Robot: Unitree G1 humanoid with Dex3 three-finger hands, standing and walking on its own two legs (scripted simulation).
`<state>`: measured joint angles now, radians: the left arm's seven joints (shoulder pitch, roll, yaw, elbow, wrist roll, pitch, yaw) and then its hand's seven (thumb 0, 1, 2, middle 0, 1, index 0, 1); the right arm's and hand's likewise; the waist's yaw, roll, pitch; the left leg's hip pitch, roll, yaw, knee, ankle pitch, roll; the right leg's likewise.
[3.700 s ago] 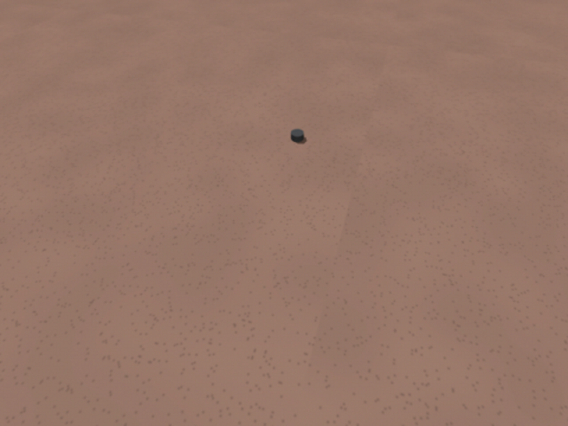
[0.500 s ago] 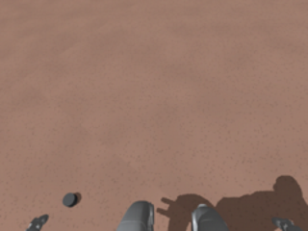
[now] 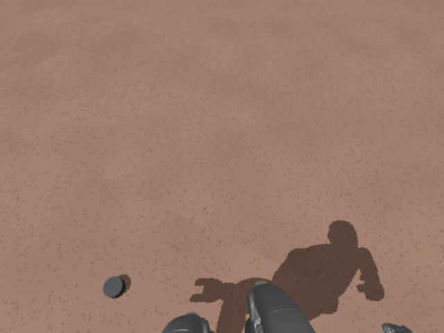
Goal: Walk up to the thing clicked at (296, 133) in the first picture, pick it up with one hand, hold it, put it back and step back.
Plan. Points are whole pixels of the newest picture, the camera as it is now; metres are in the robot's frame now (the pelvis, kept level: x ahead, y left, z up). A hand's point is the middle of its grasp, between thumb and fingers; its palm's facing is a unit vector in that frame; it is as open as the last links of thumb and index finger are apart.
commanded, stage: walk up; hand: left
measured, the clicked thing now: (114, 287) +0.34 +0.44 -0.72
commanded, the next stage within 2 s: none
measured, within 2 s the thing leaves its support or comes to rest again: neither
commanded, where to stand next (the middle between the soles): -0.10 +0.31 m, yaw -16 degrees
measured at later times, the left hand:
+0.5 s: hand out of the picture +0.01 +0.57 -0.14, palm faces -0.10 -0.76 -0.65, open 7.4 cm
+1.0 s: hand out of the picture -0.09 +0.62 -0.12, palm faces -0.28 -0.88 -0.39, open 7.4 cm
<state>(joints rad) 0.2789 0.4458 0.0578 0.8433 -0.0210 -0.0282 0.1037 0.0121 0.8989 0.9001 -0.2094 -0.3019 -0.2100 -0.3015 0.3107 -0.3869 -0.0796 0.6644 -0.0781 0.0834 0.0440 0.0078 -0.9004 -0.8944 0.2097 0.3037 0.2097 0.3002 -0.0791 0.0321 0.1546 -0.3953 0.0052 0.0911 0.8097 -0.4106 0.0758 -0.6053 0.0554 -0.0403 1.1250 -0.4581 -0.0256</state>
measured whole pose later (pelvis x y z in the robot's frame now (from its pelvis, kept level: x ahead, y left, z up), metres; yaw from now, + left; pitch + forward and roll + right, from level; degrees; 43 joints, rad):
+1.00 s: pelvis -0.20 +0.37 +0.02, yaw -18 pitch -3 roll +0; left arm 0.34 0.36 0.05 0.89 0.04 -0.05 0.00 0.01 0.90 0.90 -0.21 -0.30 -0.21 -0.30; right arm 0.29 -0.40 -0.06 0.85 -0.03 0.02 0.04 0.01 -0.90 -0.89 0.21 0.30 0.21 0.30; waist 0.02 0.01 0.08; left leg -0.47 0.02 0.02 0.93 -0.45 0.02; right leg -0.24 0.03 0.03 0.65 -0.37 -0.09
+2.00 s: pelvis -0.13 +0.32 +0.02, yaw -20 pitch -1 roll +1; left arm 0.04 0.34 0.02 1.00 0.00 -0.01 -0.01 0.01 0.90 0.90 -0.21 -0.30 -0.21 -0.30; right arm 0.14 -0.36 0.01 1.02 0.01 -0.05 -0.02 0.01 -0.90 -0.89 0.21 0.30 0.21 0.30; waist -0.01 -0.02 0.07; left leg -0.25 0.05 0.00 0.59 -0.31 -0.04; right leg -0.27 -0.03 -0.04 0.64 -0.36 -0.02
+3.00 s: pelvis -0.13 +0.34 +0.04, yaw -16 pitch -2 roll -1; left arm 0.08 0.35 0.05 1.11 0.02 0.02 -0.03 0.01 0.90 0.90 -0.21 -0.30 -0.21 -0.30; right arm 0.10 -0.35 0.00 1.09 -0.01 -0.03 -0.01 0.01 -0.90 -0.89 0.21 0.30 0.21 0.30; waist 0.02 -0.01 0.06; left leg -0.19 0.03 -0.06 0.43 -0.22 -0.04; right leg -0.15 -0.05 -0.11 0.41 -0.24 0.01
